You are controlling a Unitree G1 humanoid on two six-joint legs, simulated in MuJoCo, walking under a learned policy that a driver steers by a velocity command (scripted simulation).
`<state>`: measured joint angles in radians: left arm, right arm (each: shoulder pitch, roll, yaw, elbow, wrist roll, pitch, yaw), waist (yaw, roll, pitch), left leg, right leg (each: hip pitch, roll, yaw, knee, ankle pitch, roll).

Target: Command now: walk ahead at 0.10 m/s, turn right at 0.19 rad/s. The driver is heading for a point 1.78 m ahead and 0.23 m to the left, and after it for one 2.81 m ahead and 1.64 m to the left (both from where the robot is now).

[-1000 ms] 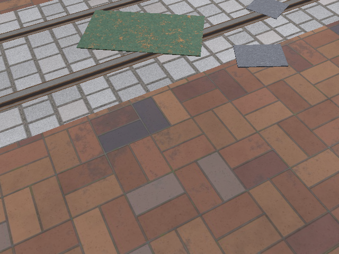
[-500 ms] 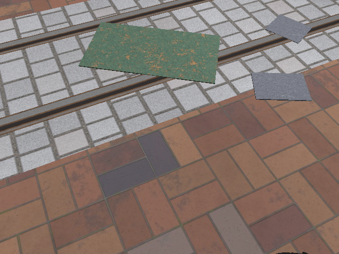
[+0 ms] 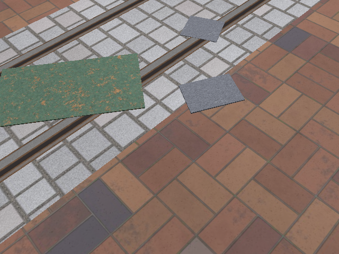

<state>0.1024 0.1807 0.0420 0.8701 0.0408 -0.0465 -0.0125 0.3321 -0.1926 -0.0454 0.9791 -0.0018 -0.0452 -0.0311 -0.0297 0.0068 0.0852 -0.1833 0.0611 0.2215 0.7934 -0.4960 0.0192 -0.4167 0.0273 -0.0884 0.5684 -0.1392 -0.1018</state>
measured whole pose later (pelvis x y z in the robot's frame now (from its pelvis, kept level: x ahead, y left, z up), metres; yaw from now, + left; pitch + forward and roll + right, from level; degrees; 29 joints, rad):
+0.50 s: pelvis +0.02 +0.02 +0.02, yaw -1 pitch -1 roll +1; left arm 0.25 0.19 0.03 1.04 0.01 0.00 0.01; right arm 0.35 -0.15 -0.02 1.07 -0.01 -0.01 -0.03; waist 0.02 -0.02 0.00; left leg -0.13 -0.01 0.03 0.39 -0.24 0.01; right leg -0.26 0.02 -0.06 0.36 -0.08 -0.06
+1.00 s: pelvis +0.04 +0.03 +0.02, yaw -1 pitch -1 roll +0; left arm 0.29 0.13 0.00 1.15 0.01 -0.01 0.03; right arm 0.36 -0.12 0.01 1.12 -0.01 -0.02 -0.04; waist 0.01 0.00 0.01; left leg -0.09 -0.02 0.03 0.39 -0.28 0.03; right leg -0.24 0.02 -0.05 0.38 -0.13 -0.04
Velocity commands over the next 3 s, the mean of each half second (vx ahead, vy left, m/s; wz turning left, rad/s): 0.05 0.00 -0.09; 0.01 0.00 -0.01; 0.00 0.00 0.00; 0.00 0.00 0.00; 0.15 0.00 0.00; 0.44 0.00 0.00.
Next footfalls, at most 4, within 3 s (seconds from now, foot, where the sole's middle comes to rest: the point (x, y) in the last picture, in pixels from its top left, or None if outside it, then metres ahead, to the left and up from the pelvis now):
0.32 left None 0.04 0.13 -0.76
2.54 right None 0.26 -0.09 -0.76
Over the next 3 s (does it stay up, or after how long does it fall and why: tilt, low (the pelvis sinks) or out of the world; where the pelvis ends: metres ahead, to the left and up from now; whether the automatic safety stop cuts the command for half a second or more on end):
stays up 0.40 -0.01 0.01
